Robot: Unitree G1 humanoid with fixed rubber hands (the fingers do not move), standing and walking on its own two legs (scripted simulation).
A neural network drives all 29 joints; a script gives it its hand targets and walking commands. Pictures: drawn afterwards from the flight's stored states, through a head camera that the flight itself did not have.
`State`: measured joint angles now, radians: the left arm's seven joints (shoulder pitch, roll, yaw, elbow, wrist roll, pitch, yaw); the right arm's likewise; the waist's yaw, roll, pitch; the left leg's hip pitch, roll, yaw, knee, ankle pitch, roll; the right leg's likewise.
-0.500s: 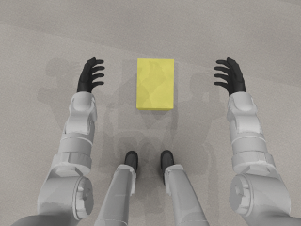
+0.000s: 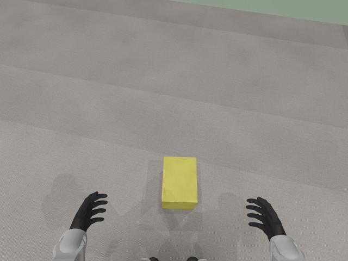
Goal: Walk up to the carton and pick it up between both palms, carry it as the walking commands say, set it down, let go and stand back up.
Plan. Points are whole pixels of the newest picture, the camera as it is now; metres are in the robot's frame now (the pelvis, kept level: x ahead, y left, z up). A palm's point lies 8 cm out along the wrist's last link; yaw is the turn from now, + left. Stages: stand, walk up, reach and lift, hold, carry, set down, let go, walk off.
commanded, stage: let go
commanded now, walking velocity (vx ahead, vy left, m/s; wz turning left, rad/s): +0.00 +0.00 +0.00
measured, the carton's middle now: (178, 183) +0.47 -0.03 -0.67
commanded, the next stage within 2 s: stand in 0.54 s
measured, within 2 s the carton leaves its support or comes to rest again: neither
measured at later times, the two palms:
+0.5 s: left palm (73, 241) +0.17 +0.22 -0.06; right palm (283, 242) +0.17 -0.23 -0.06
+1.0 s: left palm (51, 246) +0.16 +0.28 -0.09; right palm (306, 249) +0.16 -0.29 -0.08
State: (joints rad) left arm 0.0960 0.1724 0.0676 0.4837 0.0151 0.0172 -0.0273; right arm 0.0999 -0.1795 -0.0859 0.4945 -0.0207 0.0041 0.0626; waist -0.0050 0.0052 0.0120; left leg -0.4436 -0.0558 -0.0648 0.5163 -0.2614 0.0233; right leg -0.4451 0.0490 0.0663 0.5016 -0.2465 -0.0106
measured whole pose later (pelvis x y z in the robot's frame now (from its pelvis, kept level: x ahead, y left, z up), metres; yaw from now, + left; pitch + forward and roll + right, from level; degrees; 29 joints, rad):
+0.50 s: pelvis +0.01 +0.00 +0.00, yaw +1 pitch -5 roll +0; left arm 0.23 0.21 0.03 0.42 0.02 0.15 -0.07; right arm 0.22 -0.21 -0.04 0.41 -0.02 0.15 0.07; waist 0.00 0.00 0.10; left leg -0.09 -0.05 -0.08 0.47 -0.29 0.02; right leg -0.09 0.05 0.06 0.46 -0.28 -0.02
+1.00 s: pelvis +0.03 -0.01 +0.00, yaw +0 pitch +0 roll +0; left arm 0.16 0.34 0.03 0.78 0.03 0.01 0.03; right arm 0.17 -0.34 -0.03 0.76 -0.03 0.01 -0.02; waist 0.00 0.00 0.02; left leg -0.16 -0.05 -0.08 0.48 -0.32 0.02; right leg -0.16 0.06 0.06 0.47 -0.31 -0.03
